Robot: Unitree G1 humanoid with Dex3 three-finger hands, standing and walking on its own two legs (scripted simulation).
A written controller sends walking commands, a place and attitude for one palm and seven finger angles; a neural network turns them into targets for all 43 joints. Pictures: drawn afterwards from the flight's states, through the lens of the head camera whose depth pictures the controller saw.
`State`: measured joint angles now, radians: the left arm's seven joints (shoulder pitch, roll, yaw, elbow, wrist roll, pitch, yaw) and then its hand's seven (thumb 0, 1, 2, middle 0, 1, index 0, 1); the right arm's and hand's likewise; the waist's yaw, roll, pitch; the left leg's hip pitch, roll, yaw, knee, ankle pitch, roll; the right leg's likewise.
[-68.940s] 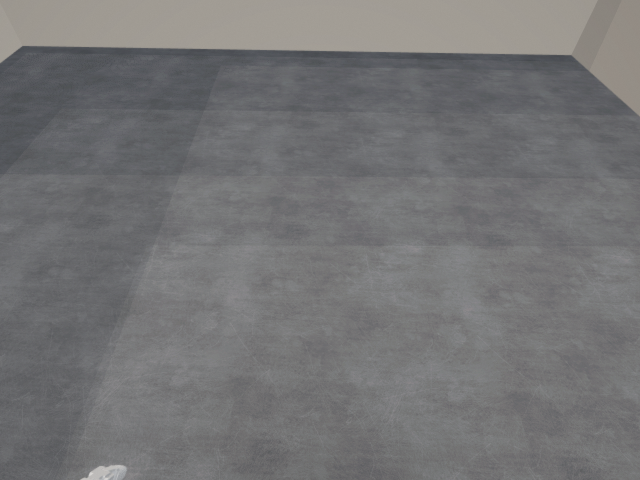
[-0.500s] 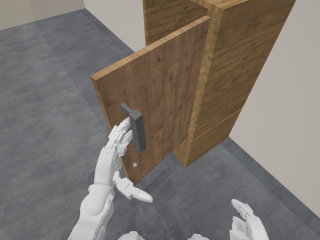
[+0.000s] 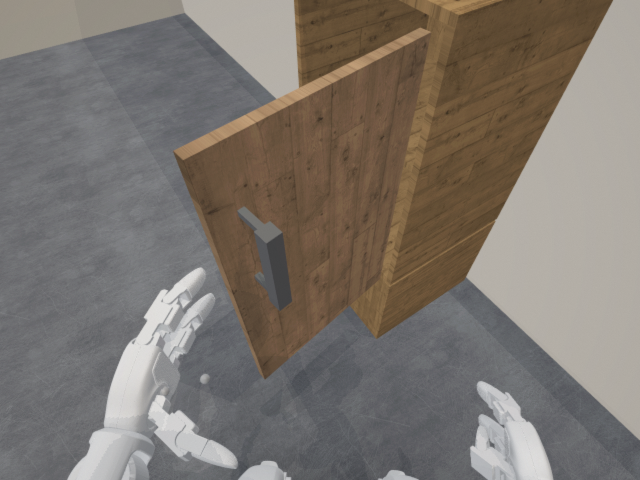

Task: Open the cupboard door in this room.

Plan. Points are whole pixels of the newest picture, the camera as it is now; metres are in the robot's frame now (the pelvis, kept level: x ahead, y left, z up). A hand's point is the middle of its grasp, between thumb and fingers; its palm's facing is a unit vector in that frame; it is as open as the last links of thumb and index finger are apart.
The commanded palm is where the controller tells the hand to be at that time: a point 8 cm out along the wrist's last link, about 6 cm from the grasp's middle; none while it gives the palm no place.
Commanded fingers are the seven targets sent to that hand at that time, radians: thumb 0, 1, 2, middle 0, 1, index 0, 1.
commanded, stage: slide the hand sideways off the handle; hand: left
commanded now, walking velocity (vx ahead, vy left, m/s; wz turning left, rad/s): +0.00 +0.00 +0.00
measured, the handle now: (264, 260) +0.36 +0.09 +0.08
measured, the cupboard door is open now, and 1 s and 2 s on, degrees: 99 99 99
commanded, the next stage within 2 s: draw the hand back to the body in 0.12 s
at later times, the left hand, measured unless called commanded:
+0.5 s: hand (163, 377) +0.21 +0.17 +0.10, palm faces -0.06 -1.00 -0.07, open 16.3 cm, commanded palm +0.18 +0.23 +0.11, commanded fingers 0.00 -0.50 0.30 -0.15 -0.30 -0.15 -0.30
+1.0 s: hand (63, 356) +0.20 +0.23 +0.15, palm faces +0.27 -0.90 -0.34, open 14.1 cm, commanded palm +0.16 +0.28 +0.18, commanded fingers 0.00 0.20 0.60 -0.17 -0.30 -0.17 -0.30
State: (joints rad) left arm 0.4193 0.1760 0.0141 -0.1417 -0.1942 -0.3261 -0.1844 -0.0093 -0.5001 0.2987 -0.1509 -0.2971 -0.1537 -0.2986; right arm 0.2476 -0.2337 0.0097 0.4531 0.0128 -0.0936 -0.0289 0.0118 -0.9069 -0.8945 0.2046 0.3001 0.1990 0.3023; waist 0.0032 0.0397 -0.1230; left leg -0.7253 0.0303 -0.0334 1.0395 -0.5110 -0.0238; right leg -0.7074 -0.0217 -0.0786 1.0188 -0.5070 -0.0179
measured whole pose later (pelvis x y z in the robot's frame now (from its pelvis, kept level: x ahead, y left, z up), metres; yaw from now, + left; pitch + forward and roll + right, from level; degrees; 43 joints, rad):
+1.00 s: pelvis +0.01 +0.02 +0.05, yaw +0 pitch +0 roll -1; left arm 0.52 0.29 0.14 -0.38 -0.04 -0.03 0.11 -0.01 -0.13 0.46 -0.17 -0.30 -0.17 -0.30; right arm 0.24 -0.22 0.07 0.55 0.01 -0.15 -0.11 0.01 -0.91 -0.89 0.21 0.30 0.20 0.30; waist 0.05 0.06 -0.04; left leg -0.30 0.01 0.00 0.66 -0.37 0.01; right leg -0.28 -0.03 -0.06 0.62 -0.34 0.02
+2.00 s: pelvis +0.01 +0.01 +0.07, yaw -1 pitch -3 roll -1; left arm 0.44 0.34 0.36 -0.37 -0.05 -0.09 0.11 0.02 0.89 0.90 -0.21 -0.30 -0.21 -0.30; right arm 0.18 -0.22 0.03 0.64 0.00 -0.10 -0.08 0.01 -0.91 -0.89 0.21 0.30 0.20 0.30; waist 0.06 0.07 0.02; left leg -0.10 0.03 0.01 0.42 -0.26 -0.01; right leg -0.08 0.00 -0.05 0.35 -0.22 0.00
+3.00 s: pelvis -0.11 +0.03 +0.05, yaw +0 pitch +2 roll -3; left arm 0.53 0.42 0.47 -0.54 -0.03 -0.26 0.15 0.02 0.89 0.90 -0.21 -0.30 -0.21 -0.30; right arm 0.17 -0.20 0.00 0.62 -0.02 -0.12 -0.06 0.01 -0.90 -0.89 0.21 0.30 0.20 0.30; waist 0.01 0.01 0.05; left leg -0.50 0.03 -0.01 0.59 -0.12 0.01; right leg -0.30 0.08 0.04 0.56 -0.31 -0.01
